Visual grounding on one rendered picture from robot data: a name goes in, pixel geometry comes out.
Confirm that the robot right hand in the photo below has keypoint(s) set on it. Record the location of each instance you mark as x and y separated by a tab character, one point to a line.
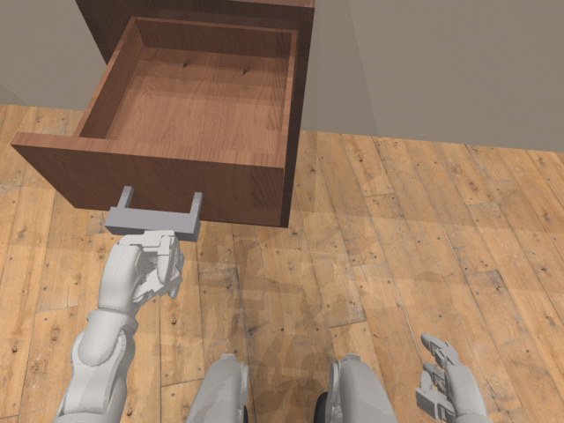
457	391

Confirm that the robot left hand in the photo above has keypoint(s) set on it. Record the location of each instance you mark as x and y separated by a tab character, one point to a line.
134	258

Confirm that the cabinet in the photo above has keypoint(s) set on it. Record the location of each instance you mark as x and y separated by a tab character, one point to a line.
107	20

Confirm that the drawer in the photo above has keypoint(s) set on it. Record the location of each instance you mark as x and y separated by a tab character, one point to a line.
182	107

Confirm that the robot left thigh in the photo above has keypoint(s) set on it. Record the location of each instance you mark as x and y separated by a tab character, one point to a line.
223	390

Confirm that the left robot forearm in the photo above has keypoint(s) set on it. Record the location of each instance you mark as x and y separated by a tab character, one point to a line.
100	358

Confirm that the handle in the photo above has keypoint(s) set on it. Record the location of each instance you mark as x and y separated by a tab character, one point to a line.
123	220

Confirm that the robot right shin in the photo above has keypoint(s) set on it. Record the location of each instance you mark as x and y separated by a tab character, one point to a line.
334	414

